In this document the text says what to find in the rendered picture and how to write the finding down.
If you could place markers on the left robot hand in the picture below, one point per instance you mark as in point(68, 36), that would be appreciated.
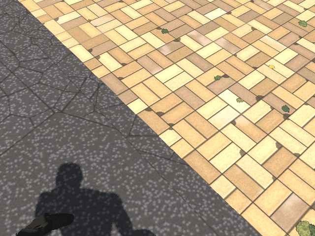
point(46, 223)

